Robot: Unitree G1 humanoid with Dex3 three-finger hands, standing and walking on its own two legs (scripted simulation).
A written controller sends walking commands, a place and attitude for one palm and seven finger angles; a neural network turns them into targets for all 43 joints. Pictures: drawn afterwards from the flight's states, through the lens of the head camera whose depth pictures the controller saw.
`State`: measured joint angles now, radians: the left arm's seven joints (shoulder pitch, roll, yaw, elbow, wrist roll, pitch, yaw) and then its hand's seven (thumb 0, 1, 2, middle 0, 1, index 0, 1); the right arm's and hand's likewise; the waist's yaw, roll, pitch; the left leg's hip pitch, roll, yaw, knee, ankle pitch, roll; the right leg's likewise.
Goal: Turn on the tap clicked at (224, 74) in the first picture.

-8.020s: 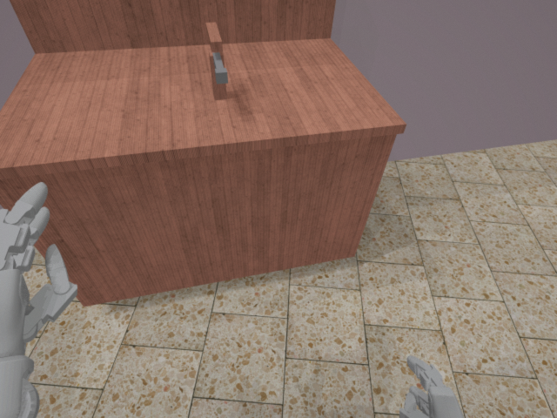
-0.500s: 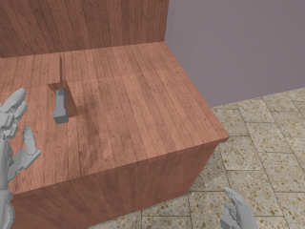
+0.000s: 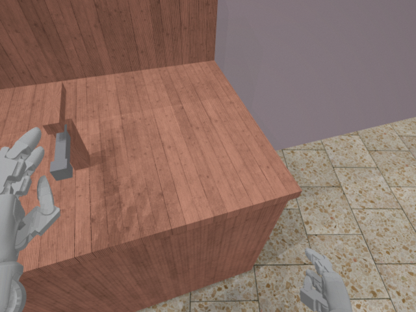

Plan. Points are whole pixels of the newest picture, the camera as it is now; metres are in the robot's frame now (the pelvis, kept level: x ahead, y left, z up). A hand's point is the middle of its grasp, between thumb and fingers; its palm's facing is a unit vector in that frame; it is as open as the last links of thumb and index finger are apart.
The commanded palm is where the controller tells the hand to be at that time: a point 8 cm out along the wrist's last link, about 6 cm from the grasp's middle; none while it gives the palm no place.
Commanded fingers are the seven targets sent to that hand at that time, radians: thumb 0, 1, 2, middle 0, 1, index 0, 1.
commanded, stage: come to a stop and stand still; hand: left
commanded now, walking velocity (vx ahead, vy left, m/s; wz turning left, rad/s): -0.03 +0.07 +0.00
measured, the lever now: (61, 169) +0.33 +0.30 +0.09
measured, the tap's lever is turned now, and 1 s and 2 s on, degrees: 0 0 0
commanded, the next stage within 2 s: look again from close up in 0.74 s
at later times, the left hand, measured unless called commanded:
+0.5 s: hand (23, 199) +0.24 +0.29 +0.15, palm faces +0.30 -0.87 -0.40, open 7.4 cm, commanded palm +0.17 +0.32 +0.18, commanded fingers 0.00 0.90 0.90 -0.20 -0.30 -0.20 -0.30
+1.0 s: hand (15, 190) +0.24 +0.30 +0.16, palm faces +0.36 -0.85 -0.39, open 7.4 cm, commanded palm +0.18 +0.33 +0.18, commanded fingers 0.00 0.90 0.90 -0.20 -0.30 -0.20 -0.30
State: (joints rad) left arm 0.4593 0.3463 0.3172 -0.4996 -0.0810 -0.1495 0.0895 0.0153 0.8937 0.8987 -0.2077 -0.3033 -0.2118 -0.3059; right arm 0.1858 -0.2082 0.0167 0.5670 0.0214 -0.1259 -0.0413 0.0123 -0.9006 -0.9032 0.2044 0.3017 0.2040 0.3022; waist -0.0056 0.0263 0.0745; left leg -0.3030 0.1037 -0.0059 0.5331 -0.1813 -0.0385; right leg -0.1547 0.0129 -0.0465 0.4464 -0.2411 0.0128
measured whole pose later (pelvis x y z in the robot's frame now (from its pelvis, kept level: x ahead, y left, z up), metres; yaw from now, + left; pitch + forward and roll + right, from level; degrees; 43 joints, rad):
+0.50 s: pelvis +0.00 +0.05 +0.00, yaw -2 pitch -2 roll -2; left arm 0.41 0.41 0.36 -0.46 -0.02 -0.26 0.07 0.02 0.89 0.90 -0.21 -0.30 -0.22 -0.31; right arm 0.21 -0.16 0.02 0.56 0.01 -0.17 -0.02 0.01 -0.90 -0.90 0.20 0.30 0.20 0.30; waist 0.02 -0.06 0.11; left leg -0.30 0.03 0.05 0.51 -0.18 0.03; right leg -0.18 -0.07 0.01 0.44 -0.24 0.03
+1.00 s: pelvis +0.02 +0.05 +0.00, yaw -1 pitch -1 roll -2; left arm 0.41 0.39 0.38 -0.51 -0.03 -0.24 0.10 0.02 0.89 0.90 -0.21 -0.30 -0.21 -0.31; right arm 0.18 -0.18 0.01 0.56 0.01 -0.15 -0.02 0.01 -0.90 -0.90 0.20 0.30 0.20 0.30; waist 0.03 -0.03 0.11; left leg -0.30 0.02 0.04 0.50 -0.19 0.03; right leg -0.14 -0.07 0.00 0.38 -0.22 0.07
